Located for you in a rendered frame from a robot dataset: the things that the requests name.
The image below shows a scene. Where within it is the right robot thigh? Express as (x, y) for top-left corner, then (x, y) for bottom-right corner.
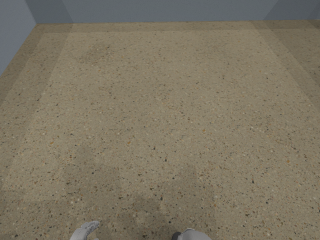
(177, 230), (211, 240)

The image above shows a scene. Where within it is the robot left hand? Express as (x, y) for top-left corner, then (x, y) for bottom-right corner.
(69, 220), (99, 240)

